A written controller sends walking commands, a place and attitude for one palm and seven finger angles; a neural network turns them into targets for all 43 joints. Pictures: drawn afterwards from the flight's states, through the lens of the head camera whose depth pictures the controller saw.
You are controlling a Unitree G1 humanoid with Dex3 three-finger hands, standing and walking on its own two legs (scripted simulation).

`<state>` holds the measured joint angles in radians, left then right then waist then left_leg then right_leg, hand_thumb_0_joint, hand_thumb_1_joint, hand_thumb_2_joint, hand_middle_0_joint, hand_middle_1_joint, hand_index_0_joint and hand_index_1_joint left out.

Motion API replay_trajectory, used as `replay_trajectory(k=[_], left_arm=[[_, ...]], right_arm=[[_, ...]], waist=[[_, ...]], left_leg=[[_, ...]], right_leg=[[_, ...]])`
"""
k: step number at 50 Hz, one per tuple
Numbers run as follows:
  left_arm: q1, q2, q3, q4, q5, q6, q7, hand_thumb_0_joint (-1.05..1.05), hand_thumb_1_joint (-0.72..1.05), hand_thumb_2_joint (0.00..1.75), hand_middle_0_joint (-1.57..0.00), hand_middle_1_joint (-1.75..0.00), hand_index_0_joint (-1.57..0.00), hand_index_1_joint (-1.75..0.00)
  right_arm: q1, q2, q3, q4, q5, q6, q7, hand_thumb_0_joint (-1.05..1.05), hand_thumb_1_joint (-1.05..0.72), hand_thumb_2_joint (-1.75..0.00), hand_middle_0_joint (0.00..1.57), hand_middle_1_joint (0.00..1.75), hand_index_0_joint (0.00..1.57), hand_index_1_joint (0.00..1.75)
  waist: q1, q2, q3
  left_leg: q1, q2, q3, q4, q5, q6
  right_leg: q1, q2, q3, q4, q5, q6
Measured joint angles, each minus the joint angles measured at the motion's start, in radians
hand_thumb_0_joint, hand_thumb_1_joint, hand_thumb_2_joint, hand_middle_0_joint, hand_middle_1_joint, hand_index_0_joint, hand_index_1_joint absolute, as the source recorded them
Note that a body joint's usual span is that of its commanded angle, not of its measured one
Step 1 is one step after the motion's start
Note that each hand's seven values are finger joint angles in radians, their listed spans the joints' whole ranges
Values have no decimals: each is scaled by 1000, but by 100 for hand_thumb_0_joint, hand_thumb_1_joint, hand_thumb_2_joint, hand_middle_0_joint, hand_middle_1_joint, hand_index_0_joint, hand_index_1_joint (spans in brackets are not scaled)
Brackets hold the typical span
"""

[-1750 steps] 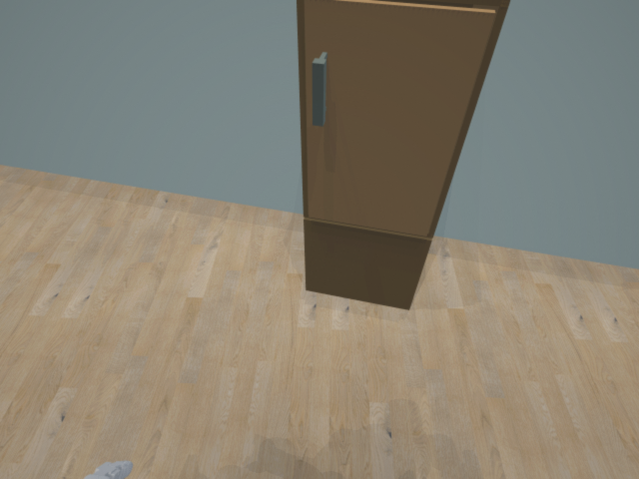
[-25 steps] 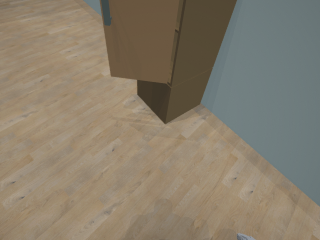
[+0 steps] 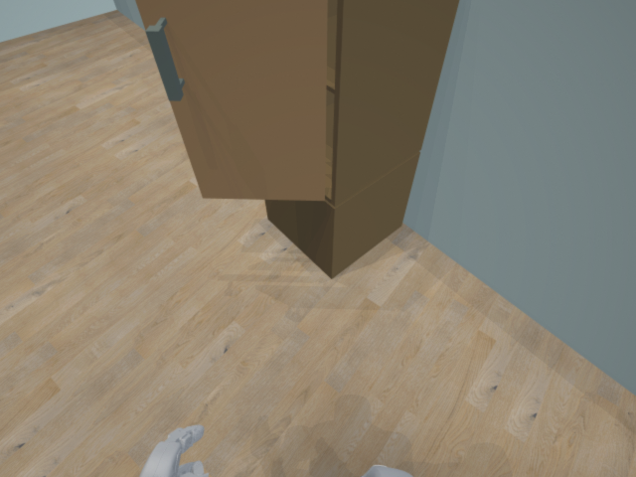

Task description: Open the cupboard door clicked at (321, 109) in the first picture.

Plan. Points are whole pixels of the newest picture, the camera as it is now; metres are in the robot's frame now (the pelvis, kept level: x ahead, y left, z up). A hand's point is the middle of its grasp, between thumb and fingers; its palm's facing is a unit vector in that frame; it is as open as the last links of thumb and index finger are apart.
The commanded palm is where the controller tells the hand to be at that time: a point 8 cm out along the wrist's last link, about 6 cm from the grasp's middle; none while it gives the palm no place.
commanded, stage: take the last steps up to it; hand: left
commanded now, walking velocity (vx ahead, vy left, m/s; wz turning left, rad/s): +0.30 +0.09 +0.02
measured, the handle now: (169, 60) +0.85 +0.29 +0.09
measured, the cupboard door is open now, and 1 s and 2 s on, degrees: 47 47 47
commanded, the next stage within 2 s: come to a stop and stand still in 0.54 s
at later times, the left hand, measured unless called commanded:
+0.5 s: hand out of the picture +0.09 +0.21 -0.16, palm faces +0.15 -0.98 -0.15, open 7.3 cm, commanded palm none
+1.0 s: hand (168, 329) +0.38 +0.27 -0.16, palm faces -0.04 -0.97 -0.25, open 7.3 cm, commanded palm none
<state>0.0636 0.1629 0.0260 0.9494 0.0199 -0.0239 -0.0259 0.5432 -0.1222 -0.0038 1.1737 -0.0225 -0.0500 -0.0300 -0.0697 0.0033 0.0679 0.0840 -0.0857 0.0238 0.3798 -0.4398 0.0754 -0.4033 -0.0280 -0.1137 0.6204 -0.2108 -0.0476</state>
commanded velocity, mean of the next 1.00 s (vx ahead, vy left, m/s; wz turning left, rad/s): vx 0.06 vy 0.01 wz -0.01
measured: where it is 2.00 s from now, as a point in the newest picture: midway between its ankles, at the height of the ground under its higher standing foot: (291, 457)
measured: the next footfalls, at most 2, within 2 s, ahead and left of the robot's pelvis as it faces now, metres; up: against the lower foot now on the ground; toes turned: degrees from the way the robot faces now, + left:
left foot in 0.50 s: +0.32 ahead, +0.17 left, +0.00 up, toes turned +7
right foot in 0.96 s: +0.31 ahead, -0.01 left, +0.00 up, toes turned -3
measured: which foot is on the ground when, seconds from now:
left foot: down 0.00-0.00, up 0.02-0.48, down 0.50-1.00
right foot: down 0.00-0.52, up 0.54-0.94, down 0.96-1.00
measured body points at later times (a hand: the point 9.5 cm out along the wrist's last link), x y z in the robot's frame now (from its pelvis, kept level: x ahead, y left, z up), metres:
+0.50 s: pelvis +0.19 +0.05 +0.01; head +0.21 +0.06 +0.46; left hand +0.08 +0.26 -0.15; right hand +0.33 -0.18 -0.12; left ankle +0.27 +0.17 -0.72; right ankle +0.07 -0.09 -0.72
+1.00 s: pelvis +0.29 +0.07 +0.01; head +0.32 +0.07 +0.46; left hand +0.38 +0.32 -0.14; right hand +0.28 -0.16 -0.15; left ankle +0.28 +0.17 -0.72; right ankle +0.28 -0.04 -0.72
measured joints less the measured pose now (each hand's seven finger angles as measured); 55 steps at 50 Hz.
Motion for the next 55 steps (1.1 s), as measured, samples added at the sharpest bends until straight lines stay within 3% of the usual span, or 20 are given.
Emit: replay_trajectory(k=[4, 7, 11, 14, 20, 25, 26, 30, 33, 38, 44, 47, 48, 50, 53, 55], left_arm=[[23, -18, 2, -7, -8, -41, 15, 1, 91, 90, -20, -30, -20, -30], [84, -28, 6, 23, -11, -43, 29, 1, 91, 90, -20, -30, -20, -30], [152, 4, 40, 60, -16, -61, 47, -3, 96, 90, -20, -30, -20, -30], [209, 12, 33, 104, -10, -60, 37, -2, 96, 90, -20, -30, -20, -30], [316, -6, 15, 174, 0, -50, 25, 0, 93, 90, -20, -30, -20, -30], [387, -18, 11, 209, 3, -32, 26, 0, 92, 90, -20, -30, -20, -30], [392, -21, 9, 214, 1, -25, 25, 1, 91, 90, -20, -30, -20, -30], [338, -12, 8, 207, -2, 6, 32, 1, 91, 90, -20, -30, -20, -30], [277, -5, 14, 172, 3, 13, 28, 1, 91, 90, -20, -30, -20, -30], [182, 3, 18, 109, 0, 19, 44, 1, 92, 90, -20, -30, -20, -30], [114, 45, 28, 64, -1, 51, 43, 1, 93, 90, -19, -30, -20, -30], [101, 52, 28, 45, 1, 59, 41, 1, 93, 90, -19, -30, -20, -30], [100, 56, 28, 39, 2, 58, 41, 1, 92, 90, -19, -30, -20, -30], [97, 55, 25, 33, 4, 49, 44, 1, 92, 90, -19, -30, -20, -30], [81, 41, 14, 35, 3, 40, 51, 1, 92, 90, -19, -30, -20, -30], [72, 26, 9, 34, 2, 37, 58, 1, 91, 90, -20, -30, -20, -30]], right_arm=[[-36, 3, -15, 12, 14, 25, 9, 0, -91, -90, 20, 30, 20, 30], [-111, -10, -29, -18, 5, 39, 16, 1, -91, -90, 20, 30, 20, 30], [-214, -19, -39, -80, -3, 38, 25, 0, -91, -90, 20, 30, 20, 30], [-286, -37, -50, -114, -6, 39, 30, 0, -92, -90, 19, 30, 20, 30], [-396, -77, -58, -153, -2, 38, 51, 0, -93, -90, 19, 30, 20, 30], [-459, -79, -44, -186, -4, 13, 54, 0, -92, -90, 19, 30, 20, 30], [-468, -78, -42, -193, -8, -1, 49, 0, -92, -90, 19, 30, 20, 30], [-460, -42, -22, -207, -8, -15, 25, 0, -92, -90, 19, 30, 20, 30], [-414, -17, -9, -190, -5, -12, 14, 0, -91, -90, 20, 30, 20, 30], [-353, -33, -21, -161, 1, -9, -14, -3, -96, -90, 20, 30, 21, 30], [-300, -29, -16, -107, -7, 46, -19, -2, -94, -90, 20, 30, 20, 30], [-283, -29, -26, -98, -6, 61, -20, -1, -93, -90, 20, 30, 20, 30], [-277, -29, -29, -97, -4, 64, -19, -1, -92, -90, 20, 30, 20, 30], [-279, -33, -38, -97, 4, 73, -16, 0, -92, -90, 20, 30, 20, 30], [-289, -46, -48, -107, 14, 91, -13, 0, -91, -90, 20, 30, 20, 30], [-302, -53, -50, -106, 16, 105, -12, 0, -91, -90, 20, 30, 20, 30]], waist=[[10, 14, 23], [18, 17, 16], [40, 6, 0], [63, 6, -15], [115, -1, -30], [145, -24, -25], [140, -24, -21], [137, -52, 10], [128, -51, 6], [93, -49, -6], [61, -38, -17], [49, -23, -16], [48, -23, -16], [44, -11, -10], [28, 6, 13], [32, 5, 26]], left_leg=[[-265, 35, -6, 632, -40, -36], [-446, 100, -1, 771, 73, -58], [-592, 174, -6, 654, 169, -94], [-632, 195, 2, 530, 224, -112], [-602, 174, 39, 326, 262, -119], [-468, 127, 78, 137, 265, -84], [-466, 123, 83, 145, 307, -63], [-431, 102, 116, 205, 213, -13], [-368, 89, 129, 131, 221, -13], [-297, 67, 138, 32, 242, -1], [-289, 89, 129, 82, 183, -17], [-302, 106, 132, 124, 149, -31], [-310, 109, 135, 143, 137, -38], [-336, 124, 137, 189, 115, -54], [-400, 112, 72, 367, -25, -90], [-437, 93, 33, 502, -94, -104]], right_leg=[[72, 12, -30, 11, -67, -29], [148, 23, -35, -86, -51, -16], [227, 29, -33, -206, -25, -19], [276, 23, -21, -260, -26, -7], [366, -11, -9, -295, -78, 41], [385, -54, 6, -184, -193, 91], [347, -65, 7, -80, -229, 83], [112, -65, 68, 445, -297, 40], [-15, -67, 54, 535, -215, 40], [-80, -54, 63, 354, -108, 59], [18, -16, 53, 133, -135, 54], [89, -6, 51, 36, -82, 42], [116, -5, 54, -13, -26, 38], [129, 8, 59, -44, -75, 32], [130, 11, 47, -42, -112, 19], [140, 6, 44, -59, -98, 18]])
